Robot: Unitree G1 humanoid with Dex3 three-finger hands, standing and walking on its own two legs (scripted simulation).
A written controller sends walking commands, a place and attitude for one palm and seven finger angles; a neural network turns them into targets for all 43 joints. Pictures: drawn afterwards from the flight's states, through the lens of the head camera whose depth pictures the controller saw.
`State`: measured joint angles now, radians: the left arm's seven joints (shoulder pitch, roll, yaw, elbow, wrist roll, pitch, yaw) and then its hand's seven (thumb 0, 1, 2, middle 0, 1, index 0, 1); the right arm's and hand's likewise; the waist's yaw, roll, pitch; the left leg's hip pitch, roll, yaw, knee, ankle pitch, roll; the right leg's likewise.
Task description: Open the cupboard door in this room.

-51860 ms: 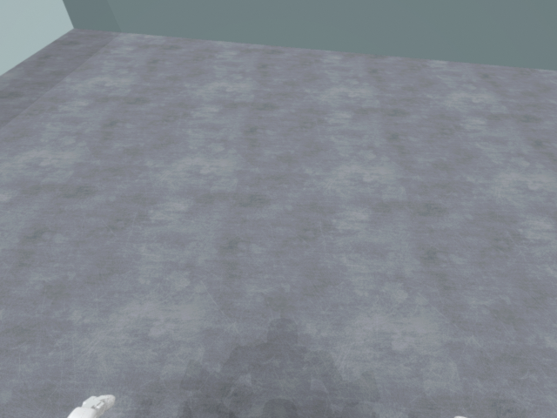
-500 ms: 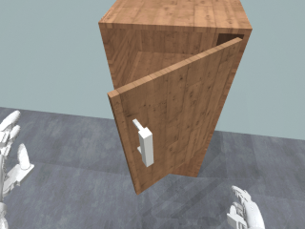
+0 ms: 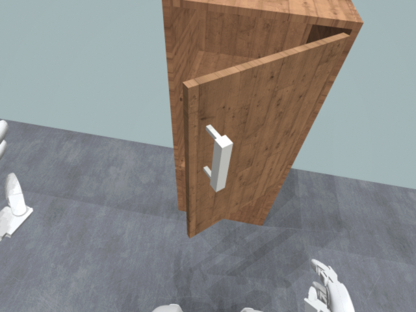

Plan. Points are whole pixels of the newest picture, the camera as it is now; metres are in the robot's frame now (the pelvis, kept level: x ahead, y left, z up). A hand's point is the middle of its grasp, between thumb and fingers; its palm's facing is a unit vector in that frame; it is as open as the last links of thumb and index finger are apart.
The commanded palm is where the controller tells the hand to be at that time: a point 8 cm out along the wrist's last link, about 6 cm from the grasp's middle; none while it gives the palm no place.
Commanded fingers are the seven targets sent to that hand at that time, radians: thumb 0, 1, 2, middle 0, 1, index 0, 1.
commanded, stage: step back with the hand held close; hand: left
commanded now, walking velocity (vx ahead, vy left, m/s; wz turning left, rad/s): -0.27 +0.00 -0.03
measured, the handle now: (214, 159) +0.39 +0.02 +0.07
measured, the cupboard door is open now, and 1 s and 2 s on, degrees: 43 43 43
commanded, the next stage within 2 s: stop stepping back and stand still in 0.50 s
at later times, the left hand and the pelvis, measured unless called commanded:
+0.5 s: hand out of the picture +0.13 +0.29 +0.19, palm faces +0.42 -0.79 -0.45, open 7.4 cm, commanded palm +0.06 +0.32 +0.19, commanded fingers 0.00 0.90 0.90 -0.20 -0.30 -0.20 -0.30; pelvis -0.08 +0.02 +0.02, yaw +0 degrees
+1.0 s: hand out of the picture +0.02 +0.26 +0.19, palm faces +0.47 -0.79 -0.41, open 7.4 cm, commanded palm -0.03 +0.29 +0.19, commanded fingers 0.00 0.90 0.90 -0.20 -0.30 -0.20 -0.30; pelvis -0.18 -0.01 +0.01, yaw -3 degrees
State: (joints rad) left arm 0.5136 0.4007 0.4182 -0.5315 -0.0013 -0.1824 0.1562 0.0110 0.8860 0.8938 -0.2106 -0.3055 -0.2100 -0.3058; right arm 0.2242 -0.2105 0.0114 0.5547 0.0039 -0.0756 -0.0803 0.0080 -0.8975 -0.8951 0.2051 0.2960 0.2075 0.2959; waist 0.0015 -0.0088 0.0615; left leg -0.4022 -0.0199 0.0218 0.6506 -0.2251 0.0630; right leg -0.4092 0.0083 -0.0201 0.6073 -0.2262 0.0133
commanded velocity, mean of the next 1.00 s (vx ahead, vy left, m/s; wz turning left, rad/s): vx -0.12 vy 0.03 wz -0.04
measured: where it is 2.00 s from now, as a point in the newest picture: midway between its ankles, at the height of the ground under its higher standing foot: outside the picture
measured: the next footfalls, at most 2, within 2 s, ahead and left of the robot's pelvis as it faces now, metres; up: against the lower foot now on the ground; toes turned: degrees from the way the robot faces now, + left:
right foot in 0.76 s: -0.23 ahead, -0.11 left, +0.00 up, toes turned -1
left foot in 0.98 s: -0.16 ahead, +0.10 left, +0.00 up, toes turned -2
